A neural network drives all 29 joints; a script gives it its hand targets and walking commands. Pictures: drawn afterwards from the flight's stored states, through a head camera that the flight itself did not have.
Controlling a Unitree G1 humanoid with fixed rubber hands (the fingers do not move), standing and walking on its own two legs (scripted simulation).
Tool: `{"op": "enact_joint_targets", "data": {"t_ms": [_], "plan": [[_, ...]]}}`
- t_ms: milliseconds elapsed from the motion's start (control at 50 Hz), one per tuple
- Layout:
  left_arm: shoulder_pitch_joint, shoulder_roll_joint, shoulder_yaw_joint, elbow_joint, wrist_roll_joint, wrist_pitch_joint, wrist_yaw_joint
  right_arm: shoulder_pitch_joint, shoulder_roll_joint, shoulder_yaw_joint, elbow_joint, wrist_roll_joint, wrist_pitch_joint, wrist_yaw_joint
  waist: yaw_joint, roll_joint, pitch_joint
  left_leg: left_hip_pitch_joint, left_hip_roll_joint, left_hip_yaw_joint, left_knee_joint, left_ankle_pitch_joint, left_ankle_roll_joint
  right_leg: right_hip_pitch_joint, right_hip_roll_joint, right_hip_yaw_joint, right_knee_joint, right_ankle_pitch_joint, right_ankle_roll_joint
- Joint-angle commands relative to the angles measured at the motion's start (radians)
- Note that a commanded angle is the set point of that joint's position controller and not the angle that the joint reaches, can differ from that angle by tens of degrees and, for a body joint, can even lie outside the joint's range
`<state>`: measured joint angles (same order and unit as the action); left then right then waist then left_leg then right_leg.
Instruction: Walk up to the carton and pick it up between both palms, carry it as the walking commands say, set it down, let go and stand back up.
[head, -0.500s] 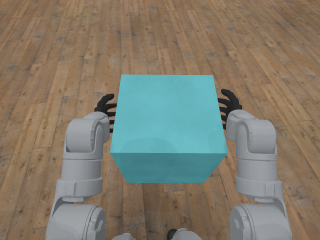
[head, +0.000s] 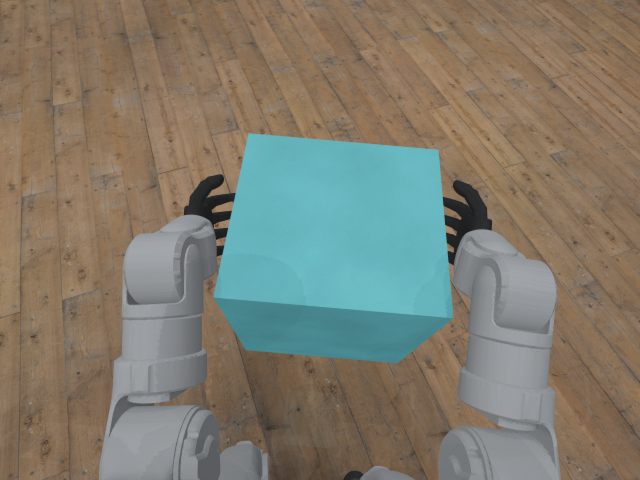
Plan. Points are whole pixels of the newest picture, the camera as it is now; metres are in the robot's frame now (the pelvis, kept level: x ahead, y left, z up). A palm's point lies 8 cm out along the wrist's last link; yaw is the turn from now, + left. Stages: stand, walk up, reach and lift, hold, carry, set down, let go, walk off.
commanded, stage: carry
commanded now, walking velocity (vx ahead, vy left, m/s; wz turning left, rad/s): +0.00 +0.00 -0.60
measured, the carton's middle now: (331, 261) +0.37 +0.01 +0.02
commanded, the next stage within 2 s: none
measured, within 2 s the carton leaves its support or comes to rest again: neither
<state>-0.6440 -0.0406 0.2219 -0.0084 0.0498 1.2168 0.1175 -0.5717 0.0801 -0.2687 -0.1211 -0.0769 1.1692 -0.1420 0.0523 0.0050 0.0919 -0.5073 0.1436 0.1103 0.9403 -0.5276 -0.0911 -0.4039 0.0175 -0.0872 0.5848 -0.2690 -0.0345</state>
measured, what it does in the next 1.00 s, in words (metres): walks backwards, turning right: left foot, then right foot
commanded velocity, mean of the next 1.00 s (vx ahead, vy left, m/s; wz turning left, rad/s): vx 0.00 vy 0.00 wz -0.60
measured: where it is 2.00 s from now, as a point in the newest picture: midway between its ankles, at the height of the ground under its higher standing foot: outside the picture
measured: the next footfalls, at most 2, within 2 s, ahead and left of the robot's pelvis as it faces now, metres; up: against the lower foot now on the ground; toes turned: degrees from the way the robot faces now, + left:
left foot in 0.22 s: +0.06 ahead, +0.12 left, +0.00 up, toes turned -3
right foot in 0.52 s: -0.08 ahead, -0.10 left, +0.00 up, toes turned -29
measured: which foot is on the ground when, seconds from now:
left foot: up 0.00-0.20, down 0.22-0.54, up 0.56-0.82, down 0.84-1.00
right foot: down 0.00-0.22, up 0.24-0.50, down 0.52-0.86, up 0.88-1.00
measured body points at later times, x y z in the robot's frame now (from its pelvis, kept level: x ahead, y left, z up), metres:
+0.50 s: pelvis -0.06 +0.03 +0.00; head +0.00 +0.02 +0.45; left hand +0.34 +0.07 +0.09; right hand +0.24 -0.22 +0.10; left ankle +0.02 +0.12 -0.73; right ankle -0.11 -0.09 -0.72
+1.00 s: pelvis -0.14 +0.08 +0.01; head -0.09 +0.07 +0.45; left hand +0.23 -0.01 +0.07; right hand +0.05 -0.25 +0.09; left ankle -0.06 +0.15 -0.73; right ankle -0.19 -0.04 -0.67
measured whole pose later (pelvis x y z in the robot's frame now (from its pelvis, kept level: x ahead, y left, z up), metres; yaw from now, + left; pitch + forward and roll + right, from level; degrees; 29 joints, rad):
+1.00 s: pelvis -0.14 +0.08 +0.01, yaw -39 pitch +3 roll -2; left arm -0.55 -0.05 0.23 -0.06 0.08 1.26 0.11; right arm -0.53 0.09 -0.23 -0.05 -0.06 1.17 -0.14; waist 0.02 -0.02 0.06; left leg -0.37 0.14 0.19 0.62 -0.29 0.01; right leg -0.57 0.01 -0.07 0.95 -0.44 0.04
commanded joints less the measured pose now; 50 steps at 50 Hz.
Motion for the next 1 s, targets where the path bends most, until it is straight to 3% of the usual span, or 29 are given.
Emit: {"op": "enact_joint_targets", "data": {"t_ms": [0, 20, 60, 120, 180, 200, 220, 240, 280, 340, 420, 460, 480, 500, 520, 540, 560, 580, 600, 700, 780, 800, 820, 840, 860, 880, 900, 940, 980], "plan": [[-0.686, -1.023, -0.701, -0.21, -0.45, -0.033, -0.252, -0.698, 1.0, 0.771, -0.079, 0.431, 0.014, 0.256, -0.03, -0.144, -0.729, -0.169, -0.071, -0.045, 0.101, -0.057, -0.014, 0.669, -0.322, 0.339, 0.035, 1.241, -0.131], [-0.693, -1.017, -0.706, -0.21, -0.439, -0.041, -0.245, -0.718, 1.006, 0.783, -0.078, 0.446, 0.007, 0.26, -0.03, -0.175, -0.706, -0.144, -0.062, -0.051, 0.066, -0.011, -0.013, 0.603, -0.295, 0.311, 0.029, 1.114, -0.122], [-0.751, -0.988, -0.718, -0.266, -0.437, -0.05, -0.234, -0.76, 1.008, 0.799, -0.092, 0.484, -0.002, 0.267, -0.031, -0.15, -0.692, -0.103, -0.073, -0.045, 0.043, 0.063, -0.006, 0.549, -0.259, 0.242, 0.011, 0.931, -0.112], [-0.713, -0.962, -0.709, -0.272, -0.402, -0.055, -0.215, -0.788, 0.999, 0.811, -0.1, 0.518, 0.002, 0.277, -0.023, -0.174, -0.703, 0.009, -0.093, -0.055, -0.064, 0.106, 0.013, 0.443, -0.263, 0.28, -0.003, 0.789, -0.116], [-0.654, -0.961, -0.696, -0.201, -0.365, -0.046, -0.203, -0.792, 0.994, 0.813, -0.083, 0.525, 0.008, 0.288, -0.05, -0.13, -0.69, 0.244, -0.081, -0.046, -0.411, 0.284, 0.051, 0.27, -0.183, 0.224, 0.087, 0.603, -0.044], [-0.634, -0.96, -0.702, -0.201, -0.358, -0.045, -0.2, -0.738, 0.986, 0.804, -0.049, 0.514, 0.012, 0.298, -0.066, -0.019, -0.713, 0.441, 0.036, -0.143, -0.525, 0.53, 0.098, 0.105, -0.102, 0.167, 0.207, 0.353, 0.007], [-0.561, -0.98, -0.702, -0.174, -0.344, -0.036, -0.204, -0.664, 0.98, 0.784, -0.019, 0.492, 0.014, 0.304, -0.055, 0.25, -0.713, 0.628, 0.308, -0.417, -0.509, 1.004, 0.193, -0.169, 0.014, 0.085, 0.355, -0.188, 0.057], [-0.661, -0.981, -0.72, -0.209, -0.37, -0.037, -0.203, -0.695, 0.987, 0.776, -0.014, 0.5, 0.003, 0.307, -0.059, 0.299, -0.704, 0.607, 0.384, -0.408, -0.453, 1.075, 0.304, -0.219, -0.03, 0.056, 0.456, -0.395, 0.071], [-0.676, -0.996, -0.727, -0.161, -0.38, -0.037, -0.224, -0.723, 0.98, 0.77, -0.012, 0.478, 0.0, 0.305, -0.059, 0.15, -0.613, 0.501, 0.309, -0.353, -0.488, 0.962, 0.28, -0.199, -0.056, 0.07, 0.52, -0.31, 0.076], [-0.749, -1.043, -0.772, -0.213, -0.462, -0.053, -0.243, -0.776, 0.958, 0.765, -0.109, 0.465, -0.013, 0.29, -0.057, 0.151, -0.629, 0.547, 0.232, -0.122, -0.43, 0.933, 0.214, -0.154, -0.062, 0.028, 0.377, -0.173, 0.085], [-0.741, -1.046, -0.785, -0.197, -0.498, -0.045, -0.251, -0.702, 0.923, 0.728, -0.093, 0.409, -0.007, 0.269, -0.068, 0.228, -0.654, 0.555, 0.218, -0.025, -0.393, 0.923, 0.193, -0.033, -0.013, -0.049, 0.144, -0.167, 0.089], [-0.678, -1.046, -0.763, -0.144, -0.492, -0.032, -0.259, -0.62, 0.918, 0.71, -0.037, 0.373, 0.006, 0.261, -0.059, 0.218, -0.656, 0.556, 0.226, -0.007, -0.35, 0.881, 0.178, 0.022, -0.003, -0.07, -0.005, -0.107, 0.08], [-0.674, -1.035, -0.758, -0.111, -0.492, -0.029, -0.267, -0.609, 0.907, 0.706, -0.001, 0.361, 0.008, 0.261, -0.051, 0.185, -0.648, 0.523, 0.21, 0.033, -0.3, 0.798, 0.139, 0.086, -0.026, -0.06, -0.136, 0.003, 0.077], [-0.676, -1.034, -0.744, -0.093, -0.49, -0.025, -0.274, -0.591, 0.918, 0.704, 0.032, 0.349, 0.011, 0.26, -0.042, 0.119, -0.653, 0.411, 0.178, 0.057, -0.225, 0.707, 0.088, 0.211, -0.088, 0.03, -0.197, 0.092, 0.055], [-0.643, -1.038, -0.729, -0.063, -0.481, -0.023, -0.281, -0.609, 0.922, 0.707, 0.037, 0.346, 0.012, 0.261, -0.028, 0.002, -0.667, 0.175, 0.131, 0.055, -0.129, 0.46, 0.03, 0.407, -0.206, 0.198, -0.167, 0.41, 0.01], [-0.618, -1.03, -0.712, -0.038, -0.465, -0.028, -0.284, -0.595, 0.941, 0.727, 0.034, 0.35, 0.017, 0.269, -0.031, -0.241, -0.628, -0.075, 0.01, 0.075, -0.017, -0.023, -0.03, 0.485, -0.389, 0.427, -0.09, 0.903, -0.092], [-0.68, -1.056, -0.72, -0.039, -0.462, -0.041, -0.284, -0.743, 0.948, 0.759, -0.016, 0.402, 0.012, 0.276, -0.023, -0.249, -0.593, -0.08, -0.011, 0.019, 0.033, -0.093, -0.033, 0.421, -0.372, 0.412, -0.058, 0.998, -0.141], [-0.746, -1.053, -0.719, -0.062, -0.475, -0.039, -0.286, -0.796, 0.976, 0.764, 0.006, 0.42, 0.007, 0.279, -0.027, -0.17, -0.589, -0.11, 0.002, -0.015, 0.107, -0.066, -0.028, 0.457, -0.344, 0.348, -0.054, 0.947, -0.126], [-0.694, -1.063, -0.702, -0.062, -0.467, -0.029, -0.287, -0.696, 1.013, 0.753, 0.041, 0.402, 0.015, 0.278, -0.034, -0.155, -0.591, -0.145, -0.009, -0.021, 0.101, -0.042, -0.026, 0.492, -0.328, 0.304, -0.038, 0.95, -0.111], [-0.778, -1.024, -0.674, -0.192, -0.436, -0.053, -0.249, -0.882, 1.035, 0.802, -0.081, 0.527, 0.008, 0.285, -0.028, -0.204, -0.668, -0.056, -0.049, -0.053, 0.004, 0.049, 0.001, 0.459, -0.277, 0.277, -0.041, 0.753, -0.102], [-0.666, -0.99, -0.649, -0.175, -0.379, -0.036, -0.223, -0.81, 1.039, 0.784, -0.036, 0.536, 0.03, 0.291, -0.022, -0.195, -0.69, 0.073, -0.084, -0.045, -0.184, 0.075, 0.022, 0.398, -0.271, 0.324, -0.044, 0.674, -0.101], [-0.641, -0.981, -0.648, -0.17, -0.364, -0.034, -0.218, -0.773, 1.039, 0.783, -0.024, 0.53, 0.034, 0.295, -0.035, -0.19, -0.688, 0.148, -0.088, -0.033, -0.301, 0.14, 0.031, 0.354, -0.242, 0.296, -0.024, 0.619, -0.074], [-0.644, -0.983, -0.656, -0.16, -0.357, -0.029, -0.215, -0.77, 1.046, 0.775, -0.003, 0.53, 0.038, 0.3, -0.05, -0.142, -0.7, 0.297, -0.061, -0.03, -0.46, 0.247, 0.05, 0.263, -0.199, 0.25, 0.029, 0.547, -0.036], [-0.62, -0.992, -0.665, -0.15, -0.352, -0.024, -0.214, -0.736, 1.034, 0.763, 0.008, 0.517, 0.037, 0.304, -0.065, -0.014, -0.725, 0.476, 0.076, -0.151, -0.547, 0.428, 0.1, 0.103, -0.123, 0.185, 0.145, 0.356, 0.013], [-0.606, -1.018, -0.674, -0.157, -0.35, -0.022, -0.219, -0.691, 1.036, 0.75, 0.015, 0.5, 0.033, 0.309, -0.058, 0.231, -0.69, 0.595, 0.32, -0.379, -0.536, 0.838, 0.201, -0.153, -0.013, 0.083, 0.282, -0.084, 0.066], [-0.707, -1.017, -0.709, -0.237, -0.377, -0.028, -0.223, -0.677, 1.051, 0.744, 0.019, 0.501, 0.016, 0.313, -0.067, 0.324, -0.676, 0.555, 0.385, -0.362, -0.484, 0.957, 0.295, -0.212, -0.042, 0.056, 0.38, -0.351, 0.074], [-0.718, -1.029, -0.722, -0.225, -0.384, -0.026, -0.23, -0.67, 1.054, 0.735, 0.016, 0.489, 0.015, 0.312, -0.066, 0.239, -0.628, 0.493, 0.36, -0.33, -0.493, 0.956, 0.296, -0.206, -0.055, 0.07, 0.467, -0.335, 0.072], [-0.823, -1.06, -0.763, -0.221, -0.448, -0.037, -0.242, -0.804, 1.016, 0.747, -0.054, 0.486, 0.004, 0.299, -0.061, 0.152, -0.579, 0.521, 0.287, -0.22, -0.476, 0.914, 0.236, -0.222, -0.054, 0.053, 0.466, -0.214, 0.076], [-0.759, -1.054, -0.772, -0.216, -0.467, -0.038, -0.251, -0.78, 0.979, 0.753, -0.104, 0.467, 0.002, 0.285, -0.056, 0.183, -0.596, 0.505, 0.235, -0.071, -0.43, 0.886, 0.185, -0.143, -0.052, 0.022, 0.346, -0.153, 0.081]]}}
